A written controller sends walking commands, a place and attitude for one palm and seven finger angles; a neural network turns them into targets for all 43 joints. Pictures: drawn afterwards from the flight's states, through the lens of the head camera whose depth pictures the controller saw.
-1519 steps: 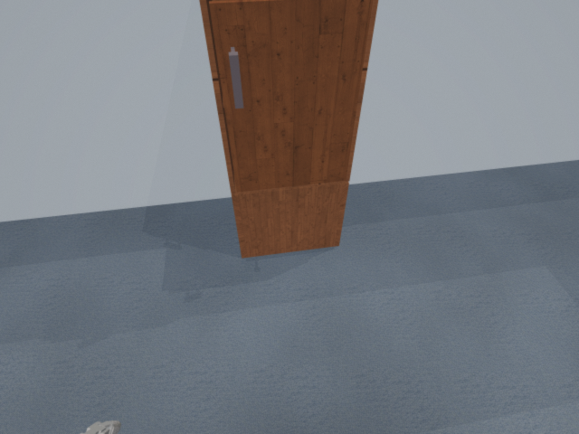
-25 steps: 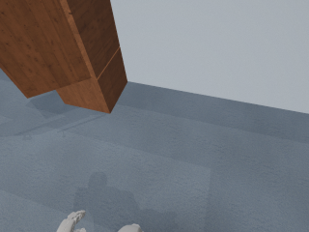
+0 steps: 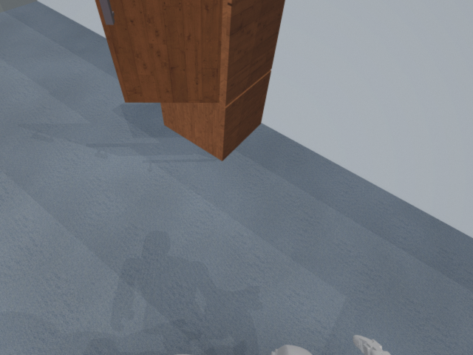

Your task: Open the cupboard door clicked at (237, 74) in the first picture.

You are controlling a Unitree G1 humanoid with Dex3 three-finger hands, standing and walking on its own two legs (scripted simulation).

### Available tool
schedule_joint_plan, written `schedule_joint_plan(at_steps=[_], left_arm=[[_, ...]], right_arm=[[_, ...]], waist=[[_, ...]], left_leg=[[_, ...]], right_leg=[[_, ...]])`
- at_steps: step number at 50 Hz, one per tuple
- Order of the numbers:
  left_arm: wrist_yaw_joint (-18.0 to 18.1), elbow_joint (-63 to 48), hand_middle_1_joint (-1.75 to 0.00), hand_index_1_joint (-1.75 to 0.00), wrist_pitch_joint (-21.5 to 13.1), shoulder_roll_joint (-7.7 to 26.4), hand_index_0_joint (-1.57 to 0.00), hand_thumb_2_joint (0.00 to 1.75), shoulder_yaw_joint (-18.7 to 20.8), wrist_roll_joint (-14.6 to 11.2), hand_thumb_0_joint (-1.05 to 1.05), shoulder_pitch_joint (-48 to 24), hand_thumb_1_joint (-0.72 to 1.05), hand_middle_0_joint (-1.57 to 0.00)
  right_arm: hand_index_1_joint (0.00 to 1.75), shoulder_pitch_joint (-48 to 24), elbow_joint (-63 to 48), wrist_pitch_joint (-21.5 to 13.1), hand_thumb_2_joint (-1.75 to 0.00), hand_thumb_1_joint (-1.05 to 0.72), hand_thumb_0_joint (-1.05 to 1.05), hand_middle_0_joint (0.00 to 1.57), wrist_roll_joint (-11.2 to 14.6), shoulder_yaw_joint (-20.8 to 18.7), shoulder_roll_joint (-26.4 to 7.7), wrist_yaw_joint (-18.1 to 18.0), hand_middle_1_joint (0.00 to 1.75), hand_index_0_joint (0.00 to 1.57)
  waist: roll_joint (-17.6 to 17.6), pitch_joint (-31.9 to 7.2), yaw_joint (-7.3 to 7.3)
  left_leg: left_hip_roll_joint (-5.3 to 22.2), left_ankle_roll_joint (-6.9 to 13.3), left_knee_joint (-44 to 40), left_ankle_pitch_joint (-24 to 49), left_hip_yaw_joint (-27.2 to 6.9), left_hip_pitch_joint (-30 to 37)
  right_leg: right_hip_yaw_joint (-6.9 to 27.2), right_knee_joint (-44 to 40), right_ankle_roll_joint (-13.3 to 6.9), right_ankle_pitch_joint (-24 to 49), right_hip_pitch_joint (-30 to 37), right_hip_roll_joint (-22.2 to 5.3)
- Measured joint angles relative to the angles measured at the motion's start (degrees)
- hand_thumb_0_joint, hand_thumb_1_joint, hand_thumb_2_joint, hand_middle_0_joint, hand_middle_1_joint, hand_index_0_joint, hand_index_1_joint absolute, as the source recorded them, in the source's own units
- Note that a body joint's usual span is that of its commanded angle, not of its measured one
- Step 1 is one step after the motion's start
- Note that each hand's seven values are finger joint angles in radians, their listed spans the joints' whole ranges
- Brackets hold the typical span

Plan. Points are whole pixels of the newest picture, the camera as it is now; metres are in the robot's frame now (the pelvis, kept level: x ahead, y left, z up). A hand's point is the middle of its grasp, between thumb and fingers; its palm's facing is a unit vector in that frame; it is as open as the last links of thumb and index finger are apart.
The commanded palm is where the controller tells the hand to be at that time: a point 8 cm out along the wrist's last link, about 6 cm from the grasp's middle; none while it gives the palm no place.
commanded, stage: turn to face it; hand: left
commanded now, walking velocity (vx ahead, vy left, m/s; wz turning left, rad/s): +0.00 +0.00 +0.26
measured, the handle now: out of the picture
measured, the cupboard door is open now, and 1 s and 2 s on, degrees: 41 41 41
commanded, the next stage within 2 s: take the last steps up to it in 0.20 s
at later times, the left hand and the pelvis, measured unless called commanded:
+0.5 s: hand out of the picture +0.02 +0.15 -0.15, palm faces +0.20 -0.95 -0.22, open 7.3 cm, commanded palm none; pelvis +0.00 -0.03 +0.01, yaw +10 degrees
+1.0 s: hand out of the picture +0.07 +0.30 -0.17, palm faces +0.26 -0.95 -0.18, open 7.4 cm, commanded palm none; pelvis +0.09 +0.11 +0.01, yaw +12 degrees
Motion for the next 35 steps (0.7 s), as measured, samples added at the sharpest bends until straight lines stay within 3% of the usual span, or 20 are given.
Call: schedule_joint_plan(at_steps=[6, 11, 13, 14, 15, 18, 21, 24, 30, 35], left_arm=[[-0.41, -0.93, -0.29, -0.3, -0.65, -0.81, -0.2, 0.9, -0.31, 0.01, 0.0, -1.56, 0.91, -0.2], [-0.46, -1.22, -0.29, -0.3, -1.03, -2.24, -0.2, 0.9, -0.96, -0.15, 0.0, -2.51, 0.91, -0.2], [-0.48, -1.32, -0.29, -0.3, -1.69, -2.83, -0.2, 0.9, -1.23, -0.28, 0.0, -2.57, 0.91, -0.2], [-0.45, -1.51, -0.29, -0.3, -2.22, -2.91, -0.2, 0.9, -1.39, -0.29, 0.0, -2.27, 0.91, -0.2], [-0.28, -1.37, -0.29, -0.3, -2.85, -3.3, -0.2, 0.9, -1.44, -0.12, 0.0, -2.07, 0.91, -0.2], [-0.13, -0.73, -0.29, -0.3, -3.47, -5.35, -0.2, 0.9, -2.32, 0.26, 0.0, -1.46, 0.91, -0.2], [-0.22, -0.39, -0.29, -0.3, -4.15, -6.67, -0.2, 0.9, -2.47, 0.07, 0.0, 0.1, 0.91, -0.2], [-0.03, 0.46, -0.3, -0.3, -5.2, -6.77, -0.2, 0.9, -1.93, 0.03, 0.0, 1.98, 0.92, -0.2], [-0.42, 3.31, -0.3, -0.3, -6.46, -6.22, -0.2, 0.9, -1.45, 0.46, 0.0, 5.98, 0.92, -0.2], [-0.8, 6.24, -0.3, -0.3, -6.22, -5.3, -0.2, 0.9, -1.0, 0.99, 0.0, 9.42, 0.91, -0.2]], right_arm=[[0.3, 2.05, 1.76, 0.07, -0.9, -0.9, 0.0, 0.2, -0.06, 0.72, 0.83, -0.28, 0.3, 0.2], [0.3, 3.89, 3.18, 0.76, -0.9, -0.9, 0.0, 0.2, -0.31, 0.59, 1.31, 0.04, 0.3, 0.2], [0.3, 4.73, 3.84, 0.99, -0.9, -0.9, 0.0, 0.2, -0.12, 0.37, 1.28, 0.1, 0.3, 0.2], [0.3, 5.3, 4.11, 1.1, -0.9, -0.9, 0.0, 0.2, 0.08, 0.24, 1.34, 0.15, 0.3, 0.2], [0.3, 5.62, 4.47, 1.24, -0.9, -0.9, 0.0, 0.2, 0.35, 0.04, 1.11, 0.24, 0.3, 0.2], [0.3, 6.15, 5.51, 2.4, -0.9, -0.9, 0.0, 0.2, 0.4, -0.94, -0.31, 0.46, 0.3, 0.2], [0.3, 6.65, 6.75, 2.91, -0.9, -0.9, 0.0, 0.2, 0.06, -1.61, -1.16, 1.0, 0.3, 0.2], [0.3, 7.23, 7.55, 2.81, -0.9, -0.91, 0.0, 0.2, -0.09, -1.99, -1.43, 1.63, 0.3, 0.2], [0.3, 6.33, 7.87, 2.85, -0.9, -0.91, 0.01, 0.19, -0.21, -2.26, -1.67, 2.42, 0.3, 0.19], [0.3, 3.33, 6.41, 1.78, -0.9, -0.91, 0.01, 0.19, 0.0, -1.72, -1.27, 2.99, 0.3, 0.19]], waist=[[1.63, -0.96, 0.16], [2.98, -1.39, -1.04], [3.32, -1.62, -1.37], [2.93, -1.97, -1.38], [3.12, -2.18, -1.2], [5.15, -1.79, -1.72], [5.34, -1.67, -1.69], [4.66, -1.96, -1.41], [3.14, -2.24, 0.19], [1.46, -1.88, 2.29]], left_leg=[[-0.26, -0.02, -5.47, 3.38, -1.8, 2.3], [-0.46, -0.92, -5.03, 3.64, -3.37, 1.58], [-0.77, -1.58, -3.53, 3.1, -3.94, 0.6], [-1.33, -1.99, -2.25, 2.54, -3.98, -0.16], [-1.39, -2.35, -0.31, 1.5, -3.93, -1.17], [-1.59, -3.17, 13.0, -9.07, -4.62, -5.34], [-0.95, -4.18, 25.83, -7.33, -3.69, -9.05], [0.64, -5.02, 30.07, -3.62, -2.93, -10.84], [3.34, -5.85, 23.75, -0.92, -1.34, -11.25], [3.75, -4.97, 10.62, -2.03, 0.75, -8.34]], right_leg=[[2.14, -5.03, 0.26, 4.4, -0.32, 0.7], [1.4, -17.56, -0.32, 3.92, 4.78, 2.29], [0.78, -25.1, -0.62, 7.82, 8.32, 3.12], [0.67, -29.98, -0.94, 10.7, 10.59, 3.03], [0.52, -31.85, -2.8, 10.39, 11.45, 3.13], [-1.24, -31.01, -4.5, 9.07, 12.21, 3.18], [-2.71, -34.06, -4.14, 10.26, 14.67, 2.62], [-4.16, -37.38, -3.95, 11.46, 16.91, 2.07], [-6.82, -41.56, -2.37, 12.21, 20.23, -0.08], [-7.78, -41.16, 0.35, 10.62, 21.6, -2.92]])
